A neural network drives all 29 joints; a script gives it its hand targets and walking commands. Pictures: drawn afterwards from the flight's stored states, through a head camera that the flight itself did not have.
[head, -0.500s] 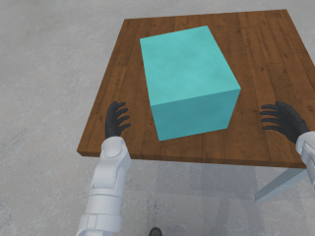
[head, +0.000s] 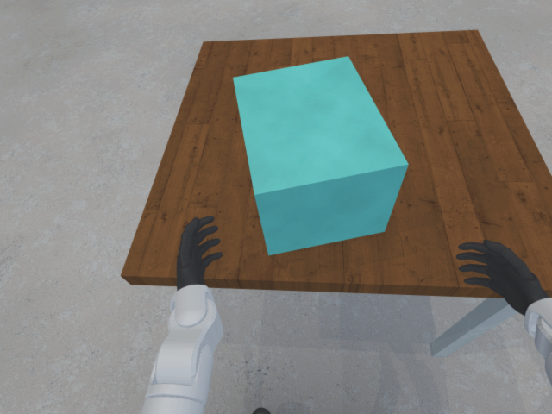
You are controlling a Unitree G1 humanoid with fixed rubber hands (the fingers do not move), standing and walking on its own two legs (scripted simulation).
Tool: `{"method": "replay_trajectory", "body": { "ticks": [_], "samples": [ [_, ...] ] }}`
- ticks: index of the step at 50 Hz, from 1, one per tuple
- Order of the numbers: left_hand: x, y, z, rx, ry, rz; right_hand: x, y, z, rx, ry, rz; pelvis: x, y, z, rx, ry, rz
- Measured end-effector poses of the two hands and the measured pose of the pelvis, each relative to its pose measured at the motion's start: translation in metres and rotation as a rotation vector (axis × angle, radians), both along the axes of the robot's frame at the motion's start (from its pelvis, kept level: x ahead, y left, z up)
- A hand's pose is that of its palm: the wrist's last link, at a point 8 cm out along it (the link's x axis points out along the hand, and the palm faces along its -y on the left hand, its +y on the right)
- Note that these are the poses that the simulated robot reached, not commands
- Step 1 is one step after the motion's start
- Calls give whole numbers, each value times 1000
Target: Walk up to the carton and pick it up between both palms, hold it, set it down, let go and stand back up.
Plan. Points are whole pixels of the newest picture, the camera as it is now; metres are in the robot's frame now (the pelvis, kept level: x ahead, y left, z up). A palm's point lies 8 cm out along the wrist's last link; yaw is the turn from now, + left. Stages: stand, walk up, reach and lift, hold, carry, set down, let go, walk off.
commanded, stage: set down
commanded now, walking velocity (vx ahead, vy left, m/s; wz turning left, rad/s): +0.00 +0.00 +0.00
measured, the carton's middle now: (308, 154) +0.55 +0.04 +0.01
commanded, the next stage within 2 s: none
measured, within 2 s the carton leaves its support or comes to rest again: neither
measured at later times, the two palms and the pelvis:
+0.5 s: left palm (189, 293) +0.26 +0.18 +0.02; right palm (520, 301) +0.32 -0.27 -0.01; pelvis +0.02 +0.00 +0.00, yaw +0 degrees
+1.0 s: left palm (177, 329) +0.22 +0.20 -0.01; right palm (496, 359) +0.24 -0.24 -0.05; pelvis +0.03 +0.00 +0.01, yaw +0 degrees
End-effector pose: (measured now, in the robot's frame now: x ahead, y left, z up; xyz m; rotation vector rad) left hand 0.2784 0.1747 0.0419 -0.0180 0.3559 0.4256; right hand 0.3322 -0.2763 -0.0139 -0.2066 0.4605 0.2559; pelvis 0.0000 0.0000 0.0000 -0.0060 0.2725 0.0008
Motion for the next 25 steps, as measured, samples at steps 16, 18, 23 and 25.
{"method": "replay_trajectory", "body": {
  "ticks": [16, 18, 23, 25],
  "samples": [
    [-11, 2, -15, -46, 32, -7, -12, 2, 0, -15, 24, -6, 8, 1, 2, -1, -45, 1],
    [-13, 4, -17, -47, 40, -6, -12, 2, 0, -16, 26, -8, 10, 1, 3, -1, -50, 1],
    [-15, 8, -22, -46, 59, -21, -13, 4, 0, -17, 25, -20, 15, 2, 3, -2, -66, 2],
    [-15, 8, -24, -47, 67, -32, -14, 4, 0, -17, 23, -32, 18, 2, 4, -2, -74, 2]
  ]
}}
